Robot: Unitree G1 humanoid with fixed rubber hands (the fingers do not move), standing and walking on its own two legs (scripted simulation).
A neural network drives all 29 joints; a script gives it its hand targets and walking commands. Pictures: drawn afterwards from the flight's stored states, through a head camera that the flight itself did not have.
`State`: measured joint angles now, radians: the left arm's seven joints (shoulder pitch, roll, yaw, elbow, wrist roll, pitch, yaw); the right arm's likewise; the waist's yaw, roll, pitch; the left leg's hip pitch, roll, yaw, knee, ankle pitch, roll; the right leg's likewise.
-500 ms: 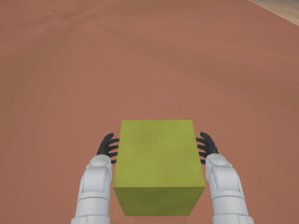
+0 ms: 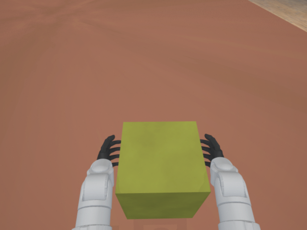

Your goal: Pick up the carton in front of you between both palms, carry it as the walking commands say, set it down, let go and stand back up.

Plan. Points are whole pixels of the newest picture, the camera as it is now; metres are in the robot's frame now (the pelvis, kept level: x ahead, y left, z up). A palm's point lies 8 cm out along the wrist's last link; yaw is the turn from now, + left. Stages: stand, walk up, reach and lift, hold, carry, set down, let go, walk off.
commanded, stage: hold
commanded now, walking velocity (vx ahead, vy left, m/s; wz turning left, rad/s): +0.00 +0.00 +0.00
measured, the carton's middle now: (159, 172) +0.29 +0.00 -0.06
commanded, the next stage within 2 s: set down in 0.40 s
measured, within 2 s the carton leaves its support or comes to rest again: neither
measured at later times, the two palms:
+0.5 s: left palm (95, 157) +0.29 +0.17 +0.04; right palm (209, 163) +0.27 -0.12 +0.05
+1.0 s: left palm (111, 169) +0.34 +0.17 -0.14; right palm (196, 172) +0.33 -0.13 -0.13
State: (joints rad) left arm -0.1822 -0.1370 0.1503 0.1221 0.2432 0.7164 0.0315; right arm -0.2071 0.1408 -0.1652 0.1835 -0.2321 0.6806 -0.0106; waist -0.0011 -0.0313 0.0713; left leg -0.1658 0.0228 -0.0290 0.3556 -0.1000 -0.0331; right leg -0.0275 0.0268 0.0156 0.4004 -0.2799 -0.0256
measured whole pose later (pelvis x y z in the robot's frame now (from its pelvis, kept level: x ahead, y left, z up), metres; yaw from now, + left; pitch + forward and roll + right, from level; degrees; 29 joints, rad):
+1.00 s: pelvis -0.04 +0.03 -0.06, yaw -4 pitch +21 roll -1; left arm -0.60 -0.11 0.42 0.55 0.33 0.21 -0.02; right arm -0.59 0.18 -0.45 0.56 -0.31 0.19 -0.03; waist 0.02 -0.04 0.08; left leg -0.98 -0.03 -0.08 0.82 -0.20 -0.02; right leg -0.87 0.08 0.10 0.88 -0.38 0.02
